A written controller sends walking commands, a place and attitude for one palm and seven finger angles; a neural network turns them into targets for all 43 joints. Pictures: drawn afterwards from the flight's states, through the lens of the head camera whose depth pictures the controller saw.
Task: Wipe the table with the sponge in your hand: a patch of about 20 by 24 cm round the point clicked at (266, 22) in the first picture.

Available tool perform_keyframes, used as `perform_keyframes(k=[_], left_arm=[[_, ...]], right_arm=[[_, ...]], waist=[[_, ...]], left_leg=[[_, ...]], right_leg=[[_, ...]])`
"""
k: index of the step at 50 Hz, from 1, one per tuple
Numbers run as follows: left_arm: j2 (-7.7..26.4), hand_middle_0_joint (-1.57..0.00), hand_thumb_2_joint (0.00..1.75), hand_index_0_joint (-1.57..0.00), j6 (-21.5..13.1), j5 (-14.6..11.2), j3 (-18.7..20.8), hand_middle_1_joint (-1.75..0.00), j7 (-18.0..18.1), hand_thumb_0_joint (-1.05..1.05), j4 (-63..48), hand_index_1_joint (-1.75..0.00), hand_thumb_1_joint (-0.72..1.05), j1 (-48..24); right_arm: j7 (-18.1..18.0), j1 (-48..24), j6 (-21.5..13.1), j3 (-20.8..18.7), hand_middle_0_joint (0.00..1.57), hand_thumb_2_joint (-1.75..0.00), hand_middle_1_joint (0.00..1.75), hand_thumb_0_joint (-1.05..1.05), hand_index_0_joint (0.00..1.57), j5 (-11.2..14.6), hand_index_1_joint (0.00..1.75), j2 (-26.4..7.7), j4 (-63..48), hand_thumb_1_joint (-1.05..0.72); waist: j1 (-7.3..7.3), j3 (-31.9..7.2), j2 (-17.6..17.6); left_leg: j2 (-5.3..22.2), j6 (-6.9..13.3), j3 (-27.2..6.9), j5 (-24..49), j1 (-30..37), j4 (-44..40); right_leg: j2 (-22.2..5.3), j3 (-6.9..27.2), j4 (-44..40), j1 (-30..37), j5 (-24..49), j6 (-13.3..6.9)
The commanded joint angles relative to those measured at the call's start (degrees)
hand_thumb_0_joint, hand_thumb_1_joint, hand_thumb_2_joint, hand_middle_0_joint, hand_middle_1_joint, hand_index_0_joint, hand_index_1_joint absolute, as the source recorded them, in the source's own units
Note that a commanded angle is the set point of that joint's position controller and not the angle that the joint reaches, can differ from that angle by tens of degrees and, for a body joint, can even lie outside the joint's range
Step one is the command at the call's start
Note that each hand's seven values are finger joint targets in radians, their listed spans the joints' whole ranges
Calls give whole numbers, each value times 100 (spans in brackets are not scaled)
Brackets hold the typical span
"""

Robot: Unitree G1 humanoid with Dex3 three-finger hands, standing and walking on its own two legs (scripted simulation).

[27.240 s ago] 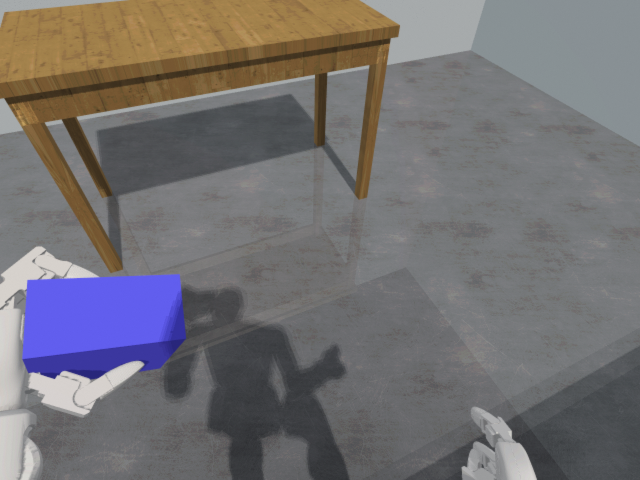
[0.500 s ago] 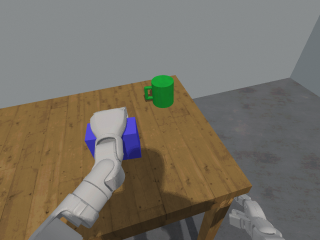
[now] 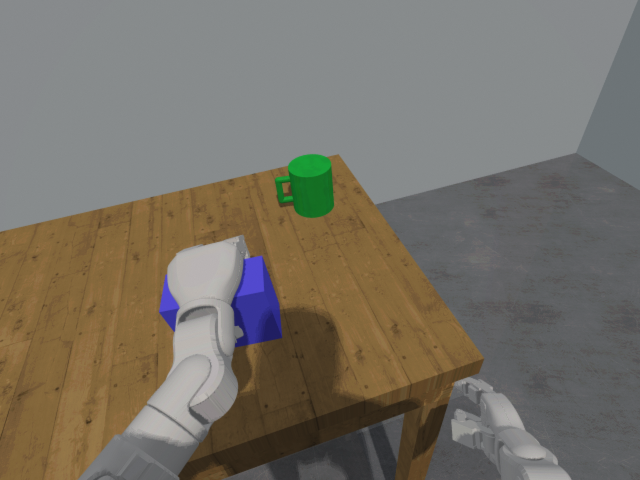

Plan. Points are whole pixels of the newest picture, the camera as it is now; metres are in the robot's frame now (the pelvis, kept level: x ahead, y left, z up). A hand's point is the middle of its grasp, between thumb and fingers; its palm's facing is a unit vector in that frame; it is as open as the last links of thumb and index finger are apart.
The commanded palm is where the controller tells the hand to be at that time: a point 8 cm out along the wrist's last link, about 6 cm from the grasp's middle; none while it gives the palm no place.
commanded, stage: wipe back along the third lane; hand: left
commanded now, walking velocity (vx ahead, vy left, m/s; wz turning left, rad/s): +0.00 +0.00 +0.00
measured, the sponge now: (230, 314) +0.32 +0.18 +0.05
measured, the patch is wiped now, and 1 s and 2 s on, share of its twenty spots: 0.95 0.95 0.95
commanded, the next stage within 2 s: slide back across to the middle lane in 0.42 s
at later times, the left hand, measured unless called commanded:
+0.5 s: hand (224, 329) +0.26 +0.15 +0.10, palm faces +0.16 -0.21 -0.97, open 10.2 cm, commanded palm +0.21 +0.15 +0.13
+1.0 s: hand (198, 333) +0.25 +0.18 +0.11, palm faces +0.16 -0.31 -0.94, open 10.2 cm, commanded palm +0.20 +0.19 +0.16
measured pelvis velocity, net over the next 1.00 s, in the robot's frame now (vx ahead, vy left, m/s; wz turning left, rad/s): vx -0.01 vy -0.01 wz -0.04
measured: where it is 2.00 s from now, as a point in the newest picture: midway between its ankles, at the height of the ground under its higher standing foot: outside the picture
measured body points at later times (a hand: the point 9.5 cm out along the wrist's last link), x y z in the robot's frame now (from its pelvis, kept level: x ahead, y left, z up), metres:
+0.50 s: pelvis -0.01 -0.02 +0.00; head -0.05 -0.07 +0.44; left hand +0.25 +0.16 +0.15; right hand +0.24 -0.22 -0.07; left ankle -0.03 +0.11 -0.74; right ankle +0.01 -0.08 -0.74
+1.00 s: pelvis -0.01 -0.01 +0.00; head -0.05 -0.05 +0.45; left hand +0.23 +0.19 +0.16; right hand +0.23 -0.21 -0.07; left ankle -0.03 +0.11 -0.74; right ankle +0.01 -0.08 -0.74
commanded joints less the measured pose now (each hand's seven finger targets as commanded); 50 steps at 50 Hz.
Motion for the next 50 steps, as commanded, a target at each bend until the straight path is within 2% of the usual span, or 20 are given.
perform_keyframes(k=[1, 6, 8, 9, 13, 14, 18, 20, 23, 25, 27, 28, 30, 31, 33, 34, 38, 42, 43, 50], left_arm=[[1, -120, 130, -120, 10, -301, 220, -160, -180, 0, -678, -160, 10, -353], [-48, -120, 130, -120, -61, -356, 125, -160, -216, 0, -1037, -160, 10, 27], [265, -120, 130, -120, -120, -372, 484, -160, -191, 0, -1167, -160, 10, 148], [74, -120, 130, -120, -117, -368, 269, -160, -192, 0, -1247, -160, 10, 181], [364, -120, 130, -120, -204, -391, 586, -160, -159, 0, -1354, -160, 10, 286], [198, -120, 130, -120, -214, -391, 427, -160, -161, 0, -1405, -160, 10, 424], [312, -120, 130, -120, -330, -432, 555, -160, -154, 0, -1725, -160, 10, 995], [191, -120, 130, -120, -375, -476, 418, -160, -160, 0, -1921, -160, 10, 1242], [301, -120, 130, -120, -435, -492, 517, -160, -149, 0, -2156, -160, 10, 1203], [97, -120, 130, -120, -459, -463, 267, -160, -153, 0, -2125, -160, 10, 1037], [310, -120, 130, -120, -513, -442, 491, -160, -124, 0, -2027, -160, 10, 862], [607, -120, 130, -120, -549, -436, 794, -160, -84, 0, -2120, -160, 10, 786], [542, -120, 130, -120, -556, -394, 737, -160, -54, 0, -2056, -160, 10, 595], [496, -120, 130, -120, -566, -389, 715, -160, -48, 0, -2082, -160, 10, 535], [886, -120, 130, -120, -592, -404, 1143, -160, -6, 0, -2255, -160, 10, 672], [687, -120, 130, -120, -581, -413, 969, -160, -20, 0, -2324, -160, 10, 665], [970, -120, 130, -120, -598, -454, 1267, -160, -29, 0, -2562, -160, 10, 794], [1004, -120, 130, -120, -584, -498, 1310, -160, -50, 0, -2807, -160, 10, 917], [1182, -120, 130, -120, -577, -514, 1501, -160, -48, 0, -2922, -160, 10, 906], [1317, -120, 130, -120, -538, -583, 1668, -160, -115, 0, -3073, -160, 10, 1129]], right_arm=[[19, -1503, -323, -228, 20, -90, 30, 0, 20, -7, 30, -501, -1108, -90], [57, -1558, -329, -244, 20, -90, 30, 0, 20, -2, 30, -489, -1166, -90], [39, -1556, -349, -266, 20, -90, 30, 0, 20, -19, 30, -521, -1148, -90], [37, -1554, -351, -250, 20, -90, 30, 0, 20, -24, 30, -491, -1185, -90], [-23, -1536, -387, -275, 20, -90, 30, 0, 20, -47, 30, -516, -1139, -90], [-14, -1536, -398, -271, 20, -90, 30, 0, 20, -42, 30, -475, -1188, -90], [20, -1563, -411, -295, 20, -90, 30, 0, 20, -50, 30, -486, -1218, -90], [47, -1550, -402, -291, 20, -90, 30, 0, 20, -42, 30, -447, -1285, -90], [28, -1538, -389, -315, 20, -90, 30, 0, 20, -62, 30, -480, -1286, -90], [5, -1552, -379, -302, 20, -90, 30, 0, 20, -71, 30, -459, -1291, -90], [-46, -1476, -385, -313, 20, -90, 30, 0, 20, -87, 30, -481, -1229, -90], [-79, -1473, -399, -329, 20, -90, 30, 0, 20, -97, 30, -498, -1224, -90], [-139, -1512, -418, -304, 20, -90, 30, 0, 20, -108, 30, -463, -1227, -90], [-150, -1516, -424, -303, 20, -90, 30, 0, 20, -112, 30, -456, -1211, -90], [-177, -1490, -443, -314, 20, -90, 30, 0, 20, -130, 30, -490, -1220, -90], [-188, -1511, -450, -288, 20, -90, 30, 0, 20, -134, 30, -437, -1267, -90], [-201, -1497, -451, -297, 20, -90, 30, 0, 20, -148, 30, -474, -1239, -90], [-212, -1493, -441, -263, 20, -90, 30, 0, 20, -164, 30, -451, -1261, -90], [-227, -1474, -444, -276, 20, -90, 30, 0, 20, -174, 30, -467, -1274, -90], [-273, -1406, -464, -249, 20, -90, 30, 0, 20, -174, 30, -477, -1291, -90]], waist=[[35, -737, -1030], [10, -569, -1055], [42, -583, -1135], [35, -634, -1145], [30, -446, -1202], [48, -443, -1163], [99, -468, -947], [105, -477, -1037], [55, -262, -1018], [9, -88, -1023], [11, -60, -1087], [41, -75, -1056], [44, -105, -1056], [55, -183, -941], [139, -346, -893], [141, -481, -875], [164, -416, -751], [185, -460, -695], [193, -451, -761], [177, -309, -684]], left_leg=[[-35, 148, -228, 1330, -289, -237], [-34, 163, -219, 1213, -309, -213], [-46, 162, -255, 1207, -308, -205], [-54, 180, -200, 1181, -308, -210], [-69, 176, -211, 1010, -276, -200], [-72, 192, -164, 1038, -267, -187], [-84, 171, -195, 1161, -206, -158], [-79, 181, -176, 1177, -230, -144], [-57, 191, -212, 1022, -183, -159], [-43, 199, -199, 882, -177, -178], [-32, 199, -205, 751, -174, -200], [-35, 202, -225, 672, -135, -215], [-48, 212, -197, 652, -116, -248], [-53, 207, -201, 649, -90, -272], [-50, 206, -247, 748, -37, -304], [-66, 222, -193, 842, -48, -294], [-35, 204, -270, 982, 36, -359], [-27, 199, -271, 1173, 47, -372], [-17, 213, -298, 1165, 83, -392], [-7, 218, -320, 1262, 88, -390]], right_leg=[[-101, 489, -342, 960, 1460, -122], [-110, 578, -436, 903, 1308, -93], [-90, 712, -461, 953, 1305, -109], [-112, 651, -445, 1007, 1268, -76], [-108, 872, -652, 870, 872, -73], [-137, 805, -638, 898, 878, -52], [-117, 910, -612, 947, 1085, -90], [-134, 874, -606, 988, 1092, -60], [-112, 976, -752, 758, 684, -78], [-117, 924, -828, 563, 333, -63], [-122, 974, -911, 501, 53, -55], [-107, 1047, -941, 484, -102, -78], [-130, 985, -943, 500, -218, -68], [-131, 984, -943, 537, -232, -75], [-104, 1044, -891, 700, -114, -115], [-134, 965, -829, 847, 56, -88], [-85, 997, -813, 858, 259, -140], [-99, 959, -743, 996, 616, -135], [-80, 1002, -765, 995, 565, -151], [-79, 1000, -753, 973, 697, -156]])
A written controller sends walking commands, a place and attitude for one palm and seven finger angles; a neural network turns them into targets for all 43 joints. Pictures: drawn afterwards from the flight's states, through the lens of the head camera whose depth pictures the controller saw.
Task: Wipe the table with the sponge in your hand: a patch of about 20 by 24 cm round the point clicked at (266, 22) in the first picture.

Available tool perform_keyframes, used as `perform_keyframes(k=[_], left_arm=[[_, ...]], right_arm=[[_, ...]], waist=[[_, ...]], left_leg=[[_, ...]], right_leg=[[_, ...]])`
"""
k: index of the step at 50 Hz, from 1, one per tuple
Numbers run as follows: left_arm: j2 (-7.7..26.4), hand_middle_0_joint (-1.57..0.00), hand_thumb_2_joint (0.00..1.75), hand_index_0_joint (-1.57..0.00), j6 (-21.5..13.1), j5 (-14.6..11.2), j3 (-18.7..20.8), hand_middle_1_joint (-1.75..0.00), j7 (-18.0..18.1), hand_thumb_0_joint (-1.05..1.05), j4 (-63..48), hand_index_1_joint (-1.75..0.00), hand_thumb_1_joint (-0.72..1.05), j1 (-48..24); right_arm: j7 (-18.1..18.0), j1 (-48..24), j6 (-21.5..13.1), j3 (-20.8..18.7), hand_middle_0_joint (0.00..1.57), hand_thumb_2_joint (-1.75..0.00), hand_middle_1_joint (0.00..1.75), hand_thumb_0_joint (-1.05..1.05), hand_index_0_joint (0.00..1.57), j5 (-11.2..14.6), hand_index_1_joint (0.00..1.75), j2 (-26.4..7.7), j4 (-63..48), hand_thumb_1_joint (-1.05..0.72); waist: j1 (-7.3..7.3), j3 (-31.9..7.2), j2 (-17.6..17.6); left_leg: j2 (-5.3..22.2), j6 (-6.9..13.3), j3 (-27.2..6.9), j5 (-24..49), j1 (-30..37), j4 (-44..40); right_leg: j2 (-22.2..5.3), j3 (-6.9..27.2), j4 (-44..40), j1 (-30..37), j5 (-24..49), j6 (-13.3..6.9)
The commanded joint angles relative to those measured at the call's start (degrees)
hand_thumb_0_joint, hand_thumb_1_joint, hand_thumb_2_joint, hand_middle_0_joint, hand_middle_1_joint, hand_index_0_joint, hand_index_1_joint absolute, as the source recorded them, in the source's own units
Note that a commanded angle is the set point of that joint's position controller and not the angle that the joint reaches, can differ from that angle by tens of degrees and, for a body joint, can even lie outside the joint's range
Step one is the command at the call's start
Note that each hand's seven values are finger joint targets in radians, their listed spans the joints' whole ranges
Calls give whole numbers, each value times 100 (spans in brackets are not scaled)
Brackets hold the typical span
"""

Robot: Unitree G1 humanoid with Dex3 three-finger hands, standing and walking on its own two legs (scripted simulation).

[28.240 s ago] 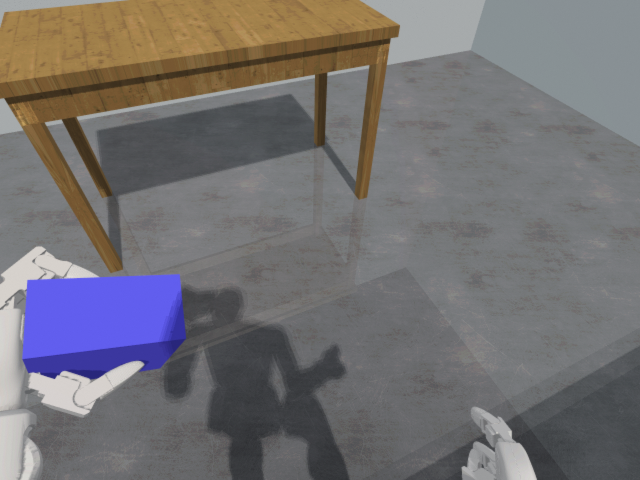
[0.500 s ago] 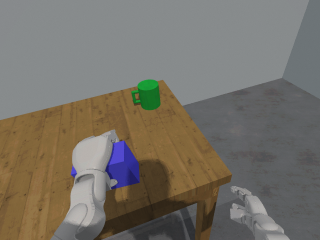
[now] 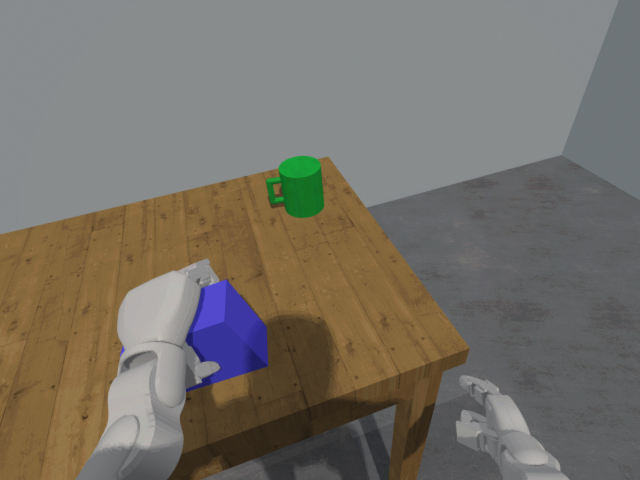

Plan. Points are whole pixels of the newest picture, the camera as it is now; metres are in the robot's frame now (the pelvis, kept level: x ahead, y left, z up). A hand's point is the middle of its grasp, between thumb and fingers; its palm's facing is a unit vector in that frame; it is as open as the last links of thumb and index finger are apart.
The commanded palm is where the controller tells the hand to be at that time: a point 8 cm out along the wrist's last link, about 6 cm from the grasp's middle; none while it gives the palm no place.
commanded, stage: slide back across to the middle lane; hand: left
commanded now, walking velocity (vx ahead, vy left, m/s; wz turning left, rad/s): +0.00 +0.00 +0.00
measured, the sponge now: (208, 346) +0.25 +0.19 +0.06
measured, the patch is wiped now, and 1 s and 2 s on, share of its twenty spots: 0.95 0.95 0.95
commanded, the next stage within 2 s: wipe forward along the middle lane in 0.16 s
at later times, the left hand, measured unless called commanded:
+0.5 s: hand (159, 332) +0.24 +0.24 +0.10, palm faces +0.12 -0.19 -0.97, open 10.2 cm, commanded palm +0.21 +0.24 +0.15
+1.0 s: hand (159, 307) +0.29 +0.26 +0.09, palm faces +0.02 -0.07 -1.00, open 10.2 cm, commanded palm +0.26 +0.26 +0.13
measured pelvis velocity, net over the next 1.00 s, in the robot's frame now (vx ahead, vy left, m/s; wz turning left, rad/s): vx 0.00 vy -0.01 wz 0.04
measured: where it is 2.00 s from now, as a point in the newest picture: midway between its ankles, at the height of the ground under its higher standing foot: outside the picture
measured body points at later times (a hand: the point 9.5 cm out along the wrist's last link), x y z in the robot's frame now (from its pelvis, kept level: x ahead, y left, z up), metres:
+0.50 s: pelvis +0.00 +0.00 +0.00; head -0.03 -0.04 +0.45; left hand +0.23 +0.24 +0.16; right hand +0.26 -0.18 -0.07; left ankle -0.02 +0.12 -0.74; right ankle +0.03 -0.08 -0.74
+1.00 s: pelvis +0.00 -0.01 +0.00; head -0.02 -0.06 +0.45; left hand +0.28 +0.26 +0.15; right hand +0.24 -0.22 -0.09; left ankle -0.02 +0.11 -0.74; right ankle +0.03 -0.08 -0.74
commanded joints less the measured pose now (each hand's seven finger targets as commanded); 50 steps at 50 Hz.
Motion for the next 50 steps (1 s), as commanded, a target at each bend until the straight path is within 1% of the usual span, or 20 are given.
perform_keyframes(k=[1, 3, 4, 6, 8, 9, 12, 18, 21, 23, 29, 33, 35, 37, 38, 39, 40, 47, 48, 50], left_arm=[[898, -120, 130, -120, 54, 154, 791, -160, 86, 0, -776, -160, 10, -713], [1012, -120, 130, -120, 64, 163, 876, -160, 57, 0, -957, -160, 10, -838], [868, -120, 130, -120, 71, 183, 723, -160, 39, 0, -985, -160, 10, -947], [863, -120, 130, -120, 52, 167, 768, -160, 22, 0, -882, -160, 10, -607], [1154, -120, 130, -120, 46, 193, 1033, -160, 10, 0, -999, -160, 10, -589], [949, -120, 130, -120, 39, 218, 838, -160, -10, 0, -1069, -160, 10, -667], [1029, -120, 130, -120, -14, 193, 934, -160, -31, 0, -942, -160, 10, -362], [1030, -120, 130, -120, -31, 315, 822, -160, -58, 0, -667, -160, 10, -1019], [1058, -120, 130, -120, -56, 404, 812, -160, -58, 0, -261, -160, 10, -1229], [1339, -120, 130, -120, -50, 467, 1066, -160, -40, 0, -98, -160, 10, -1306], [961, -120, 130, -120, -22, 592, 646, -160, -127, 0, 446, -160, 10, -1858], [1370, -120, 130, -120, -59, 666, 998, -160, -150, 0, 899, -160, 10, -1838], [1179, -120, 130, -120, -52, 697, 763, -160, -184, 0, 1129, -160, 10, -2017], [1208, -120, 130, -120, -91, 667, 783, -160, -217, 0, 1374, -160, 10, -2208], [1423, -120, 130, -120, -120, 661, 995, -160, -212, 0, 1397, -160, 10, -2256], [1210, -120, 130, -120, -140, 629, 788, -160, -237, 0, 1427, -160, 10, -2403], [1416, -120, 130, -120, -193, 633, 982, -160, -228, 0, 1606, -160, 10, -2417], [1346, -120, 130, -120, -399, 662, 829, -160, -343, 0, 2319, -160, 10, -2773], [1547, -120, 130, -120, -430, 679, 1025, -160, -329, 0, 2368, -160, 10, -2824], [1530, -120, 130, -120, -519, 678, 1017, -160, -333, 0, 2560, -160, 10, -2773]], right_arm=[[-33, -1553, -346, -196, 20, -90, 30, 0, 20, -14, 30, -502, -1130, -90], [-53, -1572, -360, -198, 20, -90, 30, 0, 20, -3, 30, -530, -1143, -90], [-62, -1542, -379, -190, 20, -90, 30, 0, 20, -10, 30, -508, -1177, -90], [-53, -1518, -399, -197, 20, -90, 30, 0, 20, -10, 30, -520, -1155, -90], [-73, -1535, -424, -198, 20, -90, 30, 0, 20, -7, 30, -556, -1157, -90], [-73, -1493, -439, -192, 20, -90, 30, 0, 20, -21, 30, -529, -1212, -90], [-69, -1457, -451, -196, 20, -90, 30, 0, 20, -18, 30, -551, -1156, -90], [-149, -1466, -549, -168, 20, -90, 30, 0, 20, -14, 30, -571, -1073, -90], [-197, -1385, -566, -154, 20, -90, 30, 0, 20, -34, 30, -581, -991, -90], [-223, -1424, -590, -138, 20, -90, 30, 0, 20, -27, 30, -603, -964, -90], [-266, -1409, -691, -130, 20, -90, 30, 0, 20, -3, 30, -596, -939, -90], [-264, -1417, -756, -132, 20, -90, 30, 0, 20, -5, 30, -641, -821, -90], [-286, -1395, -795, -122, 20, -90, 30, 0, 20, 5, 30, -615, -821, -90], [-323, -1343, -798, -135, 20, -90, 30, 0, 20, 1, 30, -652, -756, -90], [-340, -1334, -828, -147, 20, -90, 30, 0, 20, 0, 30, -672, -739, -90], [-364, -1290, -843, -135, 20, -90, 30, 0, 20, -1, 30, -653, -785, -90], [-380, -1240, -853, -148, 20, -90, 30, 0, 20, 4, 30, -669, -709, -90], [-472, -1030, -885, -169, 20, -90, 30, 0, 20, 13, 30, -725, -656, -90], [-475, -994, -902, -176, 20, -90, 30, 0, 20, 5, 30, -747, -649, -90], [-484, -908, -915, -186, 20, -90, 30, 0, 20, 14, 30, -746, -654, -90]], waist=[[136, -554, -682], [108, -580, -557], [95, -654, -472], [134, -624, -477], [148, -684, -562], [130, -825, -597], [150, -659, -646], [22, -351, -515], [37, -424, -571], [84, -537, -616], [30, -790, -691], [91, -840, -792], [49, -719, -842], [1, -617, -954], [17, -648, -945], [-17, -712, -936], [-16, -662, -999], [-111, -591, -900], [-98, -659, -874], [-89, -739, -912]], left_leg=[[-141, 268, -476, 1174, -328, -209], [-126, 272, -510, 1107, -264, -262], [-137, 289, -476, 1119, -284, -258], [-135, 270, -515, 1222, -292, -246], [-128, 274, -556, 1211, -246, -268], [-142, 295, -508, 1279, -266, -239], [-125, 269, -550, 1302, -283, -243], [-111, 273, -581, 1000, -263, -322], [-131, 262, -563, 962, -339, -342], [-146, 250, -587, 927, -340, -371], [-181, 267, -517, 864, -417, -381], [-213, 238, -552, 902, -490, -350], [-222, 246, -492, 857, -541, -317], [-230, 250, -478, 735, -583, -312], [-238, 257, -519, 694, -542, -313], [-242, 277, -460, 673, -590, -311], [-239, 263, -477, 703, -595, -280], [-271, 243, -415, 520, -741, -229], [-276, 246, -448, 515, -730, -237], [-277, 238, -419, 591, -814, -185]], right_leg=[[-235, 854, -553, 566, 531, -91], [-214, 888, -574, 524, 381, -117], [-229, 793, -537, 577, 417, -106], [-228, 764, -504, 598, 600, -116], [-196, 865, -509, 619, 552, -140], [-223, 748, -451, 723, 673, -116], [-238, 754, -485, 655, 723, -98], [-185, 779, -623, 279, 268, -135], [-219, 674, -607, 357, 245, -115], [-191, 764, -591, 418, 196, -143], [-244, 568, -545, 496, 179, -94], [-253, 722, -536, 586, 329, -91], [-292, 610, -532, 490, 289, -47], [-307, 619, -605, 402, 177, -15], [-277, 730, -646, 390, 81, -49], [-325, 604, -614, 460, 134, -9], [-316, 645, -615, 408, 196, -15], [-366, 648, -673, 271, 38, 26], [-341, 733, -684, 301, 31, -10], [-376, 661, -595, 383, 240, 11]])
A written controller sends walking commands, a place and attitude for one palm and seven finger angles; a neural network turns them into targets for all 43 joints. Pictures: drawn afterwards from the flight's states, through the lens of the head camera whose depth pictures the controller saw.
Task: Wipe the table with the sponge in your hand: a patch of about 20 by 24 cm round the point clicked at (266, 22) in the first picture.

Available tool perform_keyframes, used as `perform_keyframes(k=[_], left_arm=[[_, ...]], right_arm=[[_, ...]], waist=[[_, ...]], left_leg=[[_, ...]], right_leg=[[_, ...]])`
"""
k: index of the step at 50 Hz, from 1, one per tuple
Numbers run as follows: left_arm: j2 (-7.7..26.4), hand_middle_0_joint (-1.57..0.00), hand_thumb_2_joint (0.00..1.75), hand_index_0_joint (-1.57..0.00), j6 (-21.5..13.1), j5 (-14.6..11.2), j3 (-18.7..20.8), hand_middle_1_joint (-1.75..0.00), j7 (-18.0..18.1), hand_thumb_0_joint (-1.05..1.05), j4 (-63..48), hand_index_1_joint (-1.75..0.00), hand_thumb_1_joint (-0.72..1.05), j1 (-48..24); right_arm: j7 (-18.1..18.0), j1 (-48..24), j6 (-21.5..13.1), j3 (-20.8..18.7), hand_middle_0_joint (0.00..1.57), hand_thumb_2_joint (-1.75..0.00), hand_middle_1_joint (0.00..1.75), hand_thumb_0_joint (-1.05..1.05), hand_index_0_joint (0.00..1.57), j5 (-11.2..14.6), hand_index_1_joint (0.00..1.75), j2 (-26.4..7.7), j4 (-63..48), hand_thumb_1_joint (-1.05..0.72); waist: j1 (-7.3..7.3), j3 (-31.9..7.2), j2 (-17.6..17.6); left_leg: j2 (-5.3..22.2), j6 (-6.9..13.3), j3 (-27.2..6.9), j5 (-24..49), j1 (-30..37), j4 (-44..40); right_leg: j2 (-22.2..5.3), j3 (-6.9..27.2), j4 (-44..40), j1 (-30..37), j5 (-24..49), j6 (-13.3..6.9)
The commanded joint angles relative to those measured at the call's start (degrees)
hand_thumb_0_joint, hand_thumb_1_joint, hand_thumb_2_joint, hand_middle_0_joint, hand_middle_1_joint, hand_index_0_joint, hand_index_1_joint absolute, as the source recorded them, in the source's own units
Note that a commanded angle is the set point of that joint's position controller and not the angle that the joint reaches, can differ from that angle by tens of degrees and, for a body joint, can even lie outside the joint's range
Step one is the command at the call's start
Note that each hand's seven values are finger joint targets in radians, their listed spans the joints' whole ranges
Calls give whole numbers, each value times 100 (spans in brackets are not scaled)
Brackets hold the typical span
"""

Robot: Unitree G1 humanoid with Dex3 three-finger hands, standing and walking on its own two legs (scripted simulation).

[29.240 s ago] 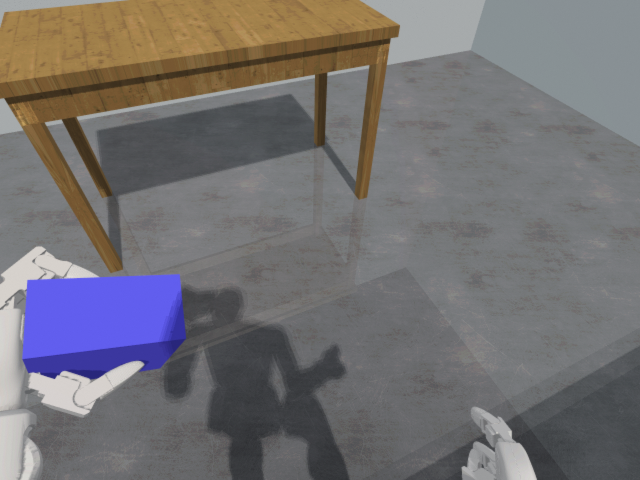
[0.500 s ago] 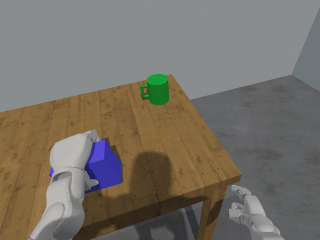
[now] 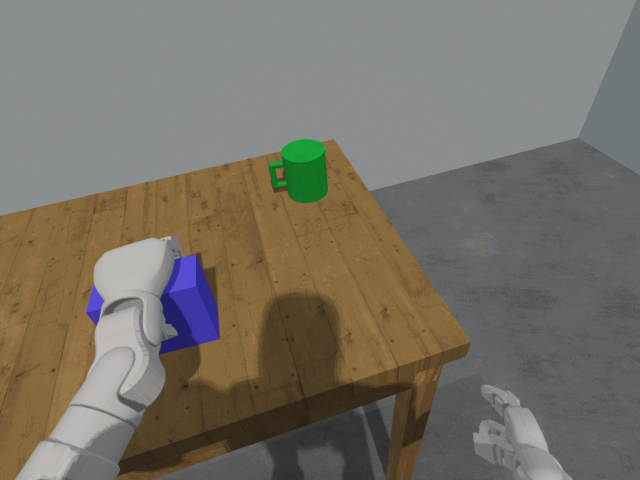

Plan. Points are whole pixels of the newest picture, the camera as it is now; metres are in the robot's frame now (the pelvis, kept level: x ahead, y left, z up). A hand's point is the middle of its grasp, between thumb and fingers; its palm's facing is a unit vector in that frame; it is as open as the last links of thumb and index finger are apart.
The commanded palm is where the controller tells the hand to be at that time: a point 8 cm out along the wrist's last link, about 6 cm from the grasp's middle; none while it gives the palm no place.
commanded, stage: wipe forward along the middle lane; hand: left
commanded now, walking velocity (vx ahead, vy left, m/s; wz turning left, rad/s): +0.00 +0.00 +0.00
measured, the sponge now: (165, 317) +0.30 +0.26 +0.05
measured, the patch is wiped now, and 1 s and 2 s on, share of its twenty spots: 0.95 0.95 0.95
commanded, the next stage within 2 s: slide back across to the first lane in 0.88 s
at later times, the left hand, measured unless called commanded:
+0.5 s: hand (156, 264) +0.35 +0.29 +0.09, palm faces -0.04 -0.05 -1.00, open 10.1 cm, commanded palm +0.33 +0.29 +0.13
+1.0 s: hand (152, 241) +0.40 +0.31 +0.09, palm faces -0.06 -0.03 -1.00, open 10.1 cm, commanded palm +0.37 +0.32 +0.13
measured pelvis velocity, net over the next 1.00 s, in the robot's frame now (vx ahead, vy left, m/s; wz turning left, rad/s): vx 0.01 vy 0.02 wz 0.02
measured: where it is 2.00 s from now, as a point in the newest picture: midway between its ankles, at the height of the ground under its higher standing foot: outside the picture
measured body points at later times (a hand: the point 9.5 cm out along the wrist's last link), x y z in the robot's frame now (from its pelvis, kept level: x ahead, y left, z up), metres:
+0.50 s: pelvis +0.00 +0.00 +0.00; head +0.00 -0.04 +0.45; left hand +0.35 +0.28 +0.15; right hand +0.18 -0.24 -0.12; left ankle -0.01 +0.13 -0.74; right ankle +0.03 -0.07 -0.74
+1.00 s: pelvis +0.01 +0.02 +0.00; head +0.03 +0.00 +0.45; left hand +0.40 +0.31 +0.15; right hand +0.17 -0.23 -0.12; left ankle -0.01 +0.13 -0.74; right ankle +0.03 -0.07 -0.74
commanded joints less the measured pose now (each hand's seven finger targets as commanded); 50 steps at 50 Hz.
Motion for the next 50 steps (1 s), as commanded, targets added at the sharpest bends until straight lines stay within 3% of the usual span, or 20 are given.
perform_keyframes(k=[1, 3, 4, 6, 8, 11, 13, 17, 18, 21, 22, 23, 25, 28, 30, 34, 37, 43, 49, 50], left_arm=[[967, -120, 130, -120, -145, 101, 498, -160, 30, 0, 29, -160, 10, -1089], [1110, -120, 130, -120, -211, 84, 662, -160, 42, 0, 140, -160, 10, -1124], [916, -120, 130, -120, -238, 82, 456, -160, 31, 0, 200, -160, 10, -1237], [985, -120, 130, -120, -311, 82, 503, -160, 41, 0, 357, -160, 10, -1327], [1247, -120, 130, -120, -366, 138, 693, -160, 65, 0, 500, -160, 10, -1589], [1117, -120, 130, -120, -440, 178, 467, -160, 56, 0, 781, -160, 10, -2050], [1472, -120, 130, -120, -493, 183, 759, -160, 75, 0, 947, -160, 10, -2226], [1379, -120, 130, -120, -624, 233, 583, -160, 56, 0, 1366, -160, 10, -2638], [1626, -120, 130, -120, -673, 228, 856, -160, 74, 0, 1380, -160, 10, -2559], [1578, -120, 130, -120, -796, 268, 739, -160, 81, 0, 1649, -160, 10, -2701], [1719, -120, 130, -120, -832, 268, 855, -160, 89, 0, 1744, -160, 10, -2718], [1930, -120, 130, -120, -864, 274, 1031, -160, 98, 0, 1827, -160, 10, -2777], [1679, -120, 130, -120, -941, 288, 838, -160, 110, 0, 1894, -160, 10, -2741], [1871, -120, 130, -120, -1022, 283, 1031, -160, 153, 0, 2029, -160, 10, -2812], [1658, -120, 130, -120, -1059, 292, 848, -160, 169, 0, 2027, -160, 10, -2806], [1909, -120, 130, -120, -1095, 320, 1005, -160, 222, 0, 2236, -160, 10, -3107], [1610, -120, 130, -120, -1096, 340, 745, -160, 238, 0, 2273, -160, 10, -3237], [1805, -120, 130, -120, -1148, 403, 825, -160, 286, 0, 2602, -160, 10, -3883], [1658, -120, 130, -120, -1225, 439, 668, -160, 326, 0, 2960, -160, 10, -4196], [1873, -120, 130, -120, -1230, 438, 886, -160, 338, 0, 2986, -160, 10, -3976]], right_arm=[[-37, -1083, -324, -233, 20, -90, 30, 0, 20, -21, 30, -552, -1001, -90], [-42, -1048, -330, -243, 20, -90, 30, 0, 20, -25, 30, -568, -988, -90], [-50, -984, -323, -246, 20, -90, 30, 0, 20, -20, 30, -563, -1014, -90], [-61, -937, -322, -265, 20, -90, 30, 0, 20, -19, 30, -589, -990, -90], [-73, -892, -323, -275, 20, -90, 30, 0, 20, -27, 30, -613, -941, -90], [-118, -807, -324, -282, 20, -90, 30, 0, 20, -16, 30, -618, -904, -90], [-144, -764, -330, -296, 20, -90, 30, 0, 20, -25, 30, -648, -871, -90], [-174, -597, -323, -303, 20, -90, 30, 0, 20, -6, 30, -646, -816, -90], [-175, -598, -332, -317, 20, -90, 30, 0, 20, -13, 30, -656, -836, -90], [-177, -439, -308, -322, 20, -90, 30, 0, 20, -15, 30, -661, -818, -90], [-178, -395, -296, -333, 20, -90, 30, 0, 20, -16, 30, -677, -795, -90], [-180, -398, -297, -328, 20, -90, 30, 0, 20, -15, 30, -706, -783, -90], [-163, -298, -290, -352, 20, -90, 30, 0, 20, -10, 30, -682, -818, -90], [-149, -251, -271, -370, 20, -90, 30, 0, 20, -11, 30, -720, -793, -90], [-137, -188, -256, -393, 20, -90, 30, 0, 20, -1, 30, -707, -818, -90], [-143, -80, -223, -414, 20, -90, 30, 0, 20, -1, 30, -763, -724, -90], [-127, -70, -204, -412, 20, -90, 30, 0, 20, 25, 30, -737, -747, -90], [-149, 49, -189, -409, 20, -90, 30, 0, 20, 25, 30, -756, -653, -90], [-157, 183, -150, -417, 20, -90, 30, 0, 20, 17, 30, -736, -613, -90], [-145, 202, -137, -428, 20, -90, 30, 0, 20, 11, 30, -750, -629, -90]], waist=[[-41, -828, -874], [-40, -849, -876], [-83, -858, -897], [-99, -733, -897], [-107, -700, -878], [-207, -614, -935], [-169, -697, -926], [-233, -880, -824], [-170, -1003, -795], [-229, -1103, -756], [-221, -1123, -894], [-202, -1092, -764], [-215, -1180, -840], [-205, -1135, -763], [-232, -1190, -785], [-284, -1192, -896], [-308, -1191, -752], [-376, -1312, -729], [-437, -1436, -687], [-341, -1545, -718]], left_leg=[[-247, 279, -161, 535, -436, -164], [-243, 273, -201, 504, -460, -166], [-237, 286, -142, 448, -519, -160], [-237, 280, -142, 418, -580, -132], [-239, 275, -179, 289, -602, -145], [-227, 285, -122, 146, -674, -138], [-225, 287, -170, 99, -692, -146], [-213, 276, -118, 106, -799, -144], [-219, 278, -181, 174, -784, -144], [-212, 280, -98, 237, -898, -82], [-211, 278, -110, 199, -947, -65], [-212, 274, -169, 205, -993, -102], [-207, 285, -114, 260, -1003, -72], [-198, 281, -159, 319, -1044, -90], [-204, 297, -114, 365, -1003, -71], [-180, 308, -120, 384, -1032, -90], [-172, 297, -112, 440, -960, -133], [-141, 298, -160, 535, -894, -179], [-121, 297, -152, 635, -795, -159], [-132, 295, -160, 704, -807, -150]], right_leg=[[-329, 870, -552, 733, 379, 79], [-308, 935, -554, 692, 373, 56], [-342, 836, -553, 687, 315, 97], [-339, 858, -562, 581, 331, 103], [-325, 956, -634, 485, 57, 72], [-364, 848, -681, 326, -179, 121], [-360, 937, -707, 361, -308, 95], [-407, 826, -646, 411, -215, 124], [-380, 891, -610, 496, -124, 82], [-429, 849, -553, 597, 125, 123], [-435, 879, -556, 624, 95, 134], [-416, 937, -552, 608, 72, 88], [-424, 801, -499, 632, 238, 124], [-405, 800, -471, 584, 370, 83], [-399, 710, -458, 553, 439, 111], [-390, 676, -460, 511, 478, 114], [-375, 540, -466, 371, 480, 105], [-358, 446, -478, 291, 515, 72], [-352, 335, -456, 200, 571, 81], [-360, 358, -442, 362, 697, 72]])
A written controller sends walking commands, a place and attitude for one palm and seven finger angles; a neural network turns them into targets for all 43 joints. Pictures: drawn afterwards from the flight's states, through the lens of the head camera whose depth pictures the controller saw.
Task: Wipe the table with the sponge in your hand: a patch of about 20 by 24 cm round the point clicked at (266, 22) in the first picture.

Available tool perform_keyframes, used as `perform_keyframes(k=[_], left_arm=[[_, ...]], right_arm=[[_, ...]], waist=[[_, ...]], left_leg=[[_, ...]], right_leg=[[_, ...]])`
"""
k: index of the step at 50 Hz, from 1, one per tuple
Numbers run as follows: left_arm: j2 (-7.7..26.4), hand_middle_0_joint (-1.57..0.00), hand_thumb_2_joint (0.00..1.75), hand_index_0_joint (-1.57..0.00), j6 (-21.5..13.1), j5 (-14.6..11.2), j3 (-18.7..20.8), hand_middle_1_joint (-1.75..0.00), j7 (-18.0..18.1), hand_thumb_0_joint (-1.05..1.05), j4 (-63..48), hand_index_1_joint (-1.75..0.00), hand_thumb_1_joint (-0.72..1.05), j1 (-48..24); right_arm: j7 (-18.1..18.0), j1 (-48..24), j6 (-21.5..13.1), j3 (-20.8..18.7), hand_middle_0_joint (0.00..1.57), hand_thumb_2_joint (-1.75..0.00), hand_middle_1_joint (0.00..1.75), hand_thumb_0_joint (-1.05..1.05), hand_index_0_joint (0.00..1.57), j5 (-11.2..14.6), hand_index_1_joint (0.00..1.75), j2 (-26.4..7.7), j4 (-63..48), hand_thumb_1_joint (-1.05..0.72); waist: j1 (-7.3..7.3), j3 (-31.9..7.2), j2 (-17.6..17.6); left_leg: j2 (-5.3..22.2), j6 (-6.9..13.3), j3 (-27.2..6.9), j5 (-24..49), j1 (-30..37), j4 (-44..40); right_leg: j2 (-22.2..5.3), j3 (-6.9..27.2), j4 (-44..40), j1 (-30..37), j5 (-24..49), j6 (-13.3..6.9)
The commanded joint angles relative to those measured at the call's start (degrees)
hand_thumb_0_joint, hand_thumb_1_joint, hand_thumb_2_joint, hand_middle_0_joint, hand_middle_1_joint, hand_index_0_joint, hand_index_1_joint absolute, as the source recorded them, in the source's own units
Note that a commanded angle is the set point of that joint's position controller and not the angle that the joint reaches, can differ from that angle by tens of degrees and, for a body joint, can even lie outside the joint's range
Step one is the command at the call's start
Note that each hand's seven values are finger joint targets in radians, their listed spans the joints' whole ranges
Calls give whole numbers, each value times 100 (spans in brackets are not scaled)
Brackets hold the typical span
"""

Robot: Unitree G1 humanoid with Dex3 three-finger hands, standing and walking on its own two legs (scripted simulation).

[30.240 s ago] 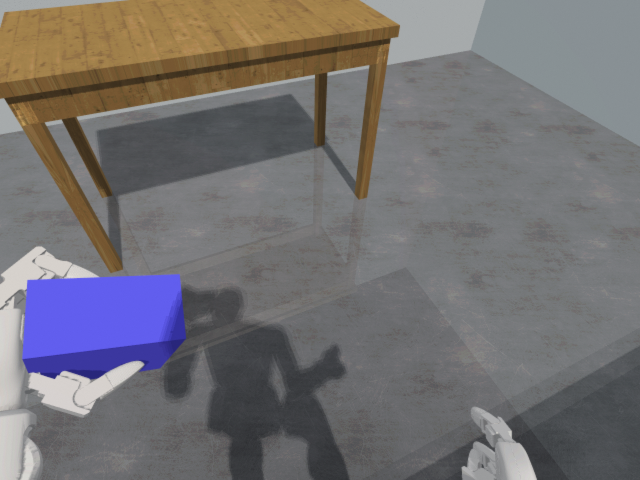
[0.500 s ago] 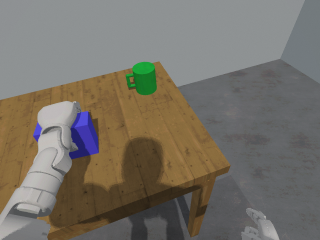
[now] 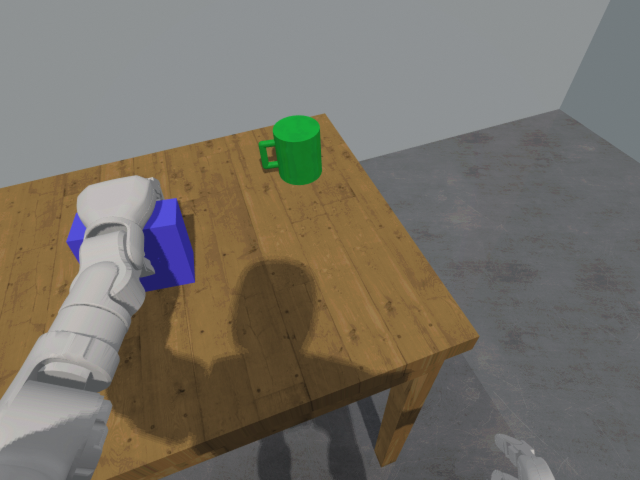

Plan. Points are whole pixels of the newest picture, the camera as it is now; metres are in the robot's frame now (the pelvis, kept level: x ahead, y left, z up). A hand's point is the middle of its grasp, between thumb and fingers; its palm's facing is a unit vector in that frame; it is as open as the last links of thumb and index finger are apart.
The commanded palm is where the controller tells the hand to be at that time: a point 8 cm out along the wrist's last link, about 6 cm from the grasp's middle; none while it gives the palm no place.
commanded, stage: slide back across to the first lane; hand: left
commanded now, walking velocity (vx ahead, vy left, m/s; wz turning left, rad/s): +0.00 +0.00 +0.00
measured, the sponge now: (142, 258) +0.39 +0.29 +0.05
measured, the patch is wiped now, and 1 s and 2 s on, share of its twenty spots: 0.95 0.95 0.95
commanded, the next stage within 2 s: wipe back along the first lane in 0.62 s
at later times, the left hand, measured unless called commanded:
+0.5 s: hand (84, 247) +0.37 +0.34 +0.10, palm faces -0.03 -0.06 -1.00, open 10.2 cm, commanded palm +0.34 +0.34 +0.15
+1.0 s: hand (70, 271) +0.33 +0.34 +0.10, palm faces -0.01 -0.05 -1.00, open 10.2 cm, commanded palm +0.30 +0.34 +0.14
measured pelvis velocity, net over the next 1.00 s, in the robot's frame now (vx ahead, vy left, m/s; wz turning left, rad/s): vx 0.02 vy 0.03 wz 0.02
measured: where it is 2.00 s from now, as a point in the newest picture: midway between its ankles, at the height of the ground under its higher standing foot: outside the picture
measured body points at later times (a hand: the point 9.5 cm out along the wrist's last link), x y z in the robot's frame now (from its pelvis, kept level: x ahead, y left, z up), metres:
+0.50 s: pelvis +0.03 +0.02 +0.00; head +0.04 +0.00 +0.45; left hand +0.36 +0.34 +0.15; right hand +0.22 -0.22 -0.10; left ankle -0.01 +0.11 -0.74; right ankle +0.02 -0.09 -0.74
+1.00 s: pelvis +0.02 +0.03 +0.00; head +0.03 +0.00 +0.45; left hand +0.33 +0.34 +0.15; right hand +0.22 -0.20 -0.10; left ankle -0.01 +0.11 -0.74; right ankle +0.02 -0.09 -0.74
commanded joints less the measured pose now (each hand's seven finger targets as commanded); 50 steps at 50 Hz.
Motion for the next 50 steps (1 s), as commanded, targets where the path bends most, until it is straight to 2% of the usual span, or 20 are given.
perform_keyframes(k=[1, 3, 4, 6, 9, 13, 16, 20, 23, 27, 29, 31, 34, 38, 40, 44, 45, 47, 48, 50], left_arm=[[1581, -120, 130, -120, 60, 262, 489, -160, 135, 0, -312, -160, 10, -1471], [1746, -120, 130, -120, 10, 236, 689, -160, 163, 0, -637, -160, 10, -1376], [1682, -120, 130, -120, -7, 263, 608, -160, 176, 0, -794, -160, 10, -1428], [1744, -120, 130, -120, 43, 218, 749, -160, 197, 0, -970, -160, 10, -1016], [1963, -120, 130, -120, 148, 145, 885, -160, 179, 0, -1152, -160, 10, -1046], [2208, -120, 130, -120, 237, 157, 1070, -160, 132, 0, -1935, -160, 10, -972], [1830, -120, 130, -120, 318, 112, 816, -160, 13, 0, -2116, -160, 10, -577], [1772, -120, 130, -120, 263, -81, 826, -160, -192, 0, -2544, -160, 10, -331], [1820, -120, 130, -120, 160, -36, 871, -160, -281, 0, -2668, -160, 10, -326], [1701, -120, 130, -120, 33, 68, 729, -160, -335, 0, -2832, -160, 10, -370], [1939, -120, 130, -120, 7, 76, 989, -160, -318, 0, -2808, -160, 10, -208], [1850, -120, 130, -120, -42, 109, 917, -160, -310, 0, -2797, -160, 10, -276], [2075, -120, 130, -120, -113, 75, 1169, -160, -277, 0, -2874, -160, 10, -181], [2021, -120, 130, -120, -137, 13, 1175, -160, -278, 0, -2873, -160, 10, -112], [1693, -120, 130, -120, -134, 14, 933, -160, -297, 0, -2912, -160, 10, 176], [1473, -120, 130, -120, -160, -67, 870, -160, -296, 0, -3292, -160, 10, 726], [1432, -120, 130, -120, -154, -71, 842, -160, -284, 0, -3327, -160, 10, 738], [1475, -120, 130, -120, -104, -104, 924, -160, -253, 0, -3262, -160, 10, 996], [1381, -120, 130, -120, -71, -140, 841, -160, -257, 0, -3431, -160, 10, 922], [1457, -120, 130, -120, 38, -119, 873, -160, -229, 0, -3081, -160, 10, 852]], right_arm=[[-34, -492, -179, -276, 20, -90, 30, 0, 20, -49, 30, -785, -790, -90], [-27, -578, -167, -283, 20, -90, 30, 0, 20, -65, 30, -766, -877, -90], [-20, -567, -161, -287, 20, -90, 30, 0, 20, -77, 30, -761, -877, -90], [18, -612, -151, -295, 20, -90, 30, 0, 20, -77, 30, -757, -945, -90], [23, -700, -123, -265, 20, -90, 30, 0, 20, -65, 30, -803, -939, -90], [56, -866, -168, -270, 20, -90, 30, 0, 20, -83, 30, -793, -1036, -90], [99, -876, -185, -287, 20, -90, 30, 0, 20, -70, 30, -767, -1032, -90], [101, -896, -229, -303, 20, -90, 30, 0, 20, -77, 30, -776, -1077, -90], [98, -887, -251, -301, 20, -90, 30, 0, 20, -90, 30, -784, -1017, -90], [120, -881, -262, -297, 20, -90, 30, 0, 20, -108, 30, -757, -988, -90], [127, -840, -296, -291, 20, -90, 30, 0, 20, -119, 30, -769, -984, -90], [122, -855, -300, -279, 20, -90, 30, 0, 20, -137, 30, -751, -971, -90], [119, -847, -313, -278, 20, -90, 30, 0, 20, -163, 30, -765, -988, -90], [124, -910, -304, -266, 20, -90, 30, 0, 20, -154, 30, -765, -987, -90], [145, -915, -322, -273, 20, -90, 30, 0, 20, -157, 30, -730, -1047, -90], [216, -950, -345, -298, 20, -90, 30, 0, 20, -178, 30, -723, -1127, -90], [228, -977, -337, -301, 20, -90, 30, 0, 20, -177, 30, -715, -1111, -90], [246, -1001, -309, -295, 20, -90, 30, 0, 20, -173, 30, -743, -1086, -90], [246, -1096, -320, -276, 20, -90, 30, 0, 20, -164, 30, -746, -1124, -90], [207, -1038, -285, -268, 20, -90, 30, 0, 20, -154, 30, -761, -1063, -90]], waist=[[34, -1415, -419], [141, -1648, -260], [113, -1701, -217], [196, -1622, -320], [180, -1373, -473], [280, -1546, 27], [225, -1422, -75], [190, -1442, -102], [139, -1330, -151], [140, -1271, 128], [215, -1356, 201], [207, -1381, 85], [271, -1592, 58], [248, -1420, -26], [272, -1409, 57], [309, -1486, 114], [298, -1348, 48], [316, -1141, -169], [295, -1080, -51], [272, -848, -331]], left_leg=[[-22, 154, -106, 770, 91, -296], [-31, 146, -163, 1093, 183, -309], [-12, 150, -138, 1199, 298, -277], [-7, 154, -161, 1338, 327, -300], [-4, 160, -202, 1356, 283, -384], [-7, 136, -276, 1763, 612, -428], [8, 124, -274, 1930, 763, -386], [37, 131, -320, 2181, 1014, -353], [46, 97, -377, 2397, 1077, -346], [75, 2, -424, 2618, 1225, -312], [90, -34, -472, 2828, 1272, -327], [81, -73, -474, 2939, 1268, -296], [68, -84, -462, 3037, 1288, -301], [69, -79, -469, 2740, 1210, -388], [87, -99, -487, 2849, 1255, -356], [115, -101, -515, 2984, 1338, -333], [114, -114, -529, 2918, 1297, -330], [96, -100, -538, 2545, 1104, -404], [87, -68, -520, 2347, 1108, -453], [64, 4, -471, 1875, 891, -501]], right_leg=[[-246, 386, -332, 1197, 686, -105], [-249, 388, -253, 1439, 1027, -151], [-252, 368, -234, 1444, 1147, -147], [-245, 373, -233, 1555, 1319, -155], [-239, 353, -276, 1598, 1315, -146], [-239, 343, -252, 1764, 1509, -219], [-215, 325, -274, 1683, 1659, -211], [-212, 265, -309, 1692, 1823, -208], [-181, 262, -325, 1615, 1926, -238], [-160, 173, -350, 1399, 1739, -254], [-143, 144, -346, 1487, 1726, -286], [-148, 155, -332, 1490, 1851, -288], [-157, 149, -315, 1687, 1966, -289], [-155, 196, -380, 1653, 1855, -293], [-166, 139, -374, 1566, 1763, -277], [-155, 138, -359, 1622, 1740, -269], [-154, 177, -378, 1544, 1727, -273], [-141, 185, -393, 1528, 1545, -263], [-130, 231, -416, 1517, 1444, -284], [-140, 192, -471, 1430, 1132, -259]])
